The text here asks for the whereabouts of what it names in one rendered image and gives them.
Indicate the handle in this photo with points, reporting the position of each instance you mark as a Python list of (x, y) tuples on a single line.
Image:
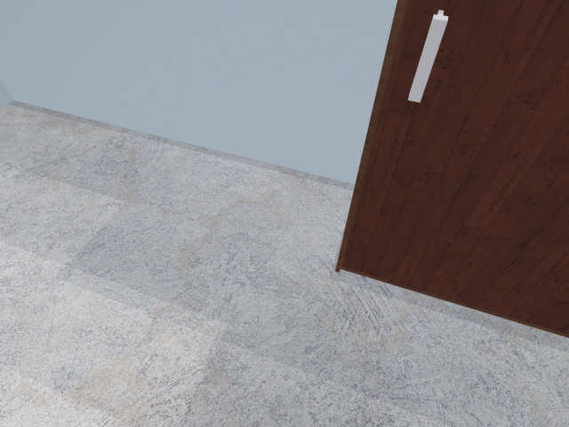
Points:
[(429, 53)]

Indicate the wardrobe door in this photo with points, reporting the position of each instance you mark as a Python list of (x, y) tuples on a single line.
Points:
[(466, 193)]

